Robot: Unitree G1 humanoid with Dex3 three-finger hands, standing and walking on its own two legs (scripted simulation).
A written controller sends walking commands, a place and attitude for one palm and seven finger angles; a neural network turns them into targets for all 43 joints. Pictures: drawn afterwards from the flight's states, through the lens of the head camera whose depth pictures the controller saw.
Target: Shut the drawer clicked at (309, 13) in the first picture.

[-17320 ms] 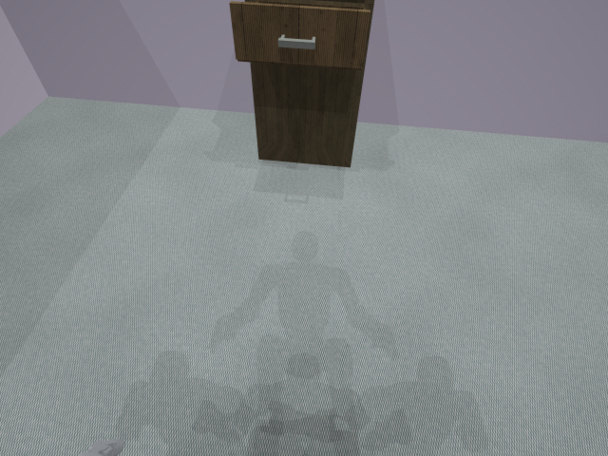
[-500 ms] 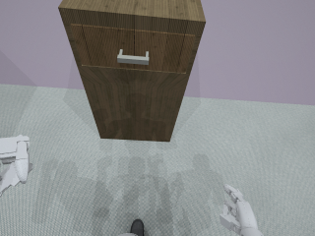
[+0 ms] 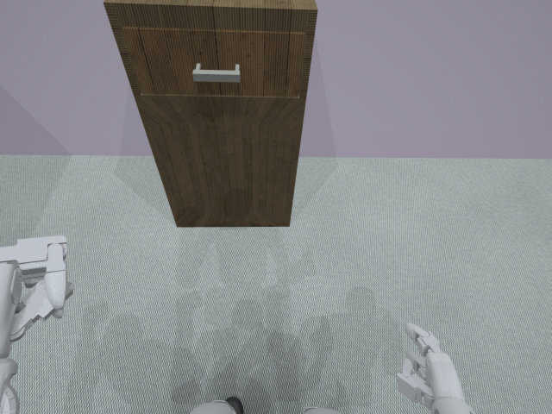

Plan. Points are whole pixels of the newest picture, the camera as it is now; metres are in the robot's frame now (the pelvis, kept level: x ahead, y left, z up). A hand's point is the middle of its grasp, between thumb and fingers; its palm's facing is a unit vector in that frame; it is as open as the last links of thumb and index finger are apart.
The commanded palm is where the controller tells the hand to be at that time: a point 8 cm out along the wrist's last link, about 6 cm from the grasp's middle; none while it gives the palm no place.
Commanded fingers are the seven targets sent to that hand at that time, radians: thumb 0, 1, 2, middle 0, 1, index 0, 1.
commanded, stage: stop stepping back and stand still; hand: left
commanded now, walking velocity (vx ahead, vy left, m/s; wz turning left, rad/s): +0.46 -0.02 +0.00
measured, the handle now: (217, 71) +0.90 +0.19 +0.00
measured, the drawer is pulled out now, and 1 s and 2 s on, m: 0.00 0.00 0.00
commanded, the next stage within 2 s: let the arm hang, fingers relaxed in 1.68 s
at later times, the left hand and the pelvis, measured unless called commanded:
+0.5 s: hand out of the picture +0.05 +0.23 +0.19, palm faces +0.42 -0.79 -0.45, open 3.2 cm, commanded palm -0.02 +0.28 +0.19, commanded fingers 0.00 0.90 0.90 -1.40 -1.60 -1.40 -1.60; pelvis -0.12 -0.01 +0.01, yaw +5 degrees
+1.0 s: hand out of the picture +0.05 +0.24 +0.21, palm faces +0.50 -0.72 -0.48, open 3.2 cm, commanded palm -0.02 +0.27 +0.19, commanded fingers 0.00 0.90 0.90 -1.40 -1.60 -1.40 -1.60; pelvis -0.12 -0.03 +0.00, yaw +7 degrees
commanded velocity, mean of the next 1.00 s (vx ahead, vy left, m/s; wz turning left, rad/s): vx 0.20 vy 0.02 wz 0.00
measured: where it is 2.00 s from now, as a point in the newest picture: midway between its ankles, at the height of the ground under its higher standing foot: outside the picture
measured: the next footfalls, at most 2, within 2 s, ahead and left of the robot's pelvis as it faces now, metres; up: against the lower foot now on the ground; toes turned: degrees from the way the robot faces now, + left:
left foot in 0.38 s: -0.09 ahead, +0.12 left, +0.00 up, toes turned +9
right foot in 0.66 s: -0.04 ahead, -0.11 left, +0.00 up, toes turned +2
